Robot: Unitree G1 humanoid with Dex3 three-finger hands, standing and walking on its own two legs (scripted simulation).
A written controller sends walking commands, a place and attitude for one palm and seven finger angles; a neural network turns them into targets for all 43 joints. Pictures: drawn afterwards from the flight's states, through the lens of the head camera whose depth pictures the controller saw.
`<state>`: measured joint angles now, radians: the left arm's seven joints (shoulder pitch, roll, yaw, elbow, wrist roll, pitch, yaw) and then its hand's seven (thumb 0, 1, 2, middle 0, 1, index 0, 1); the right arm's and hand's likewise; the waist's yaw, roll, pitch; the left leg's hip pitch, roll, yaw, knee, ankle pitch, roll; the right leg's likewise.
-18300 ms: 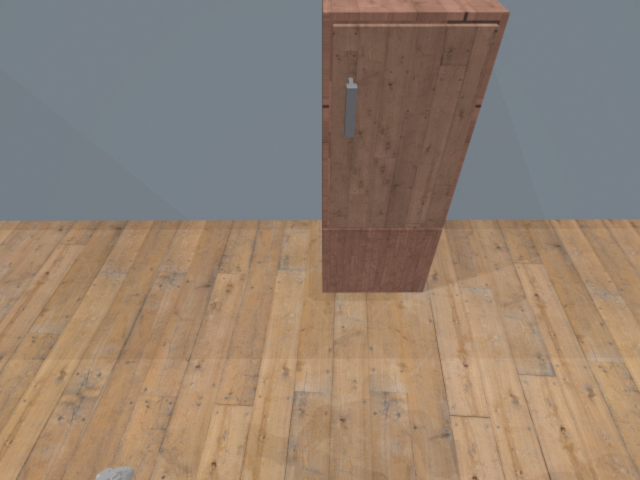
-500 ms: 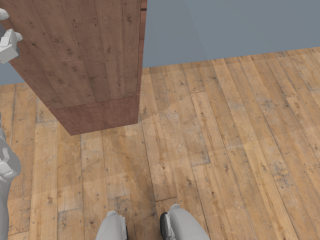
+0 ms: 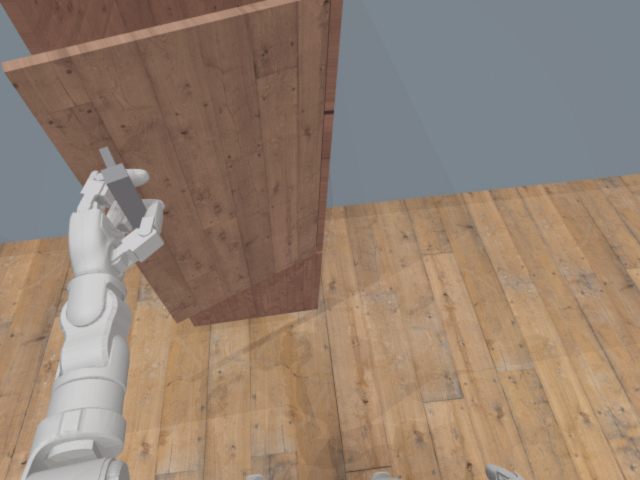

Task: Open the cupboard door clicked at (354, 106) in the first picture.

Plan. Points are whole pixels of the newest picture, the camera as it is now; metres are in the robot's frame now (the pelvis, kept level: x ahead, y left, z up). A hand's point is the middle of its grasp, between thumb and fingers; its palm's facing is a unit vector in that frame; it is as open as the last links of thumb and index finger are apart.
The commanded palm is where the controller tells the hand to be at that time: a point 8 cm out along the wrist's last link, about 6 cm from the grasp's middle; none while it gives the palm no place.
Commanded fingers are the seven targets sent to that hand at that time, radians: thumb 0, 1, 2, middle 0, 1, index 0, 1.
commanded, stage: pull the door open along its arc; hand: left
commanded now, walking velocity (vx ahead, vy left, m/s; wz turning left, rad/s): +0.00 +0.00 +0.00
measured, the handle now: (128, 196) +0.45 +0.25 +0.08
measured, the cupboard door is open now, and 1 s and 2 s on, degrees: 22 53 54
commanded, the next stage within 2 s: open thumb and fingers to let go in 0.38 s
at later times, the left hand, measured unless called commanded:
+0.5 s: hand (269, 296) +0.31 +0.06 +0.08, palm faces +0.51 -0.86 -0.03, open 6.9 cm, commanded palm +0.27 +0.10 +0.07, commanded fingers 0.00 0.76 0.84 -0.39 -1.34 -0.39 -1.34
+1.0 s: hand (264, 296) +0.31 +0.07 +0.07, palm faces +0.52 -0.85 -0.02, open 12.5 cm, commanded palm +0.27 +0.11 +0.07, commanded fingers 0.00 -0.50 0.30 -0.26 -0.95 -0.26 -0.95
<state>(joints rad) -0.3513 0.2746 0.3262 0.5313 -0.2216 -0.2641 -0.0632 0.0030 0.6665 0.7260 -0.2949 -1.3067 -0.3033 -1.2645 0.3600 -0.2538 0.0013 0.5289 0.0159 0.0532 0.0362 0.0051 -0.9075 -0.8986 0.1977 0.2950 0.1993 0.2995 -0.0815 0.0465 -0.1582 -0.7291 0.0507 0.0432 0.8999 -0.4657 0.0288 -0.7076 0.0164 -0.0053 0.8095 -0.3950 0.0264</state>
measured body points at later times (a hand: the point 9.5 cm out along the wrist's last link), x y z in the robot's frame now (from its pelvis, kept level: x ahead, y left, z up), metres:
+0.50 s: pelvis +0.01 -0.05 +0.01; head +0.03 -0.07 +0.46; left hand +0.28 +0.10 +0.08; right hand +0.19 -0.26 -0.09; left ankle -0.02 +0.09 -0.69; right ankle -0.01 -0.14 -0.69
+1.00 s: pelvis -0.02 -0.07 +0.00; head +0.01 -0.09 +0.45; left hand +0.28 +0.11 +0.07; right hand +0.16 -0.28 -0.12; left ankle -0.02 +0.09 -0.69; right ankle -0.01 -0.14 -0.69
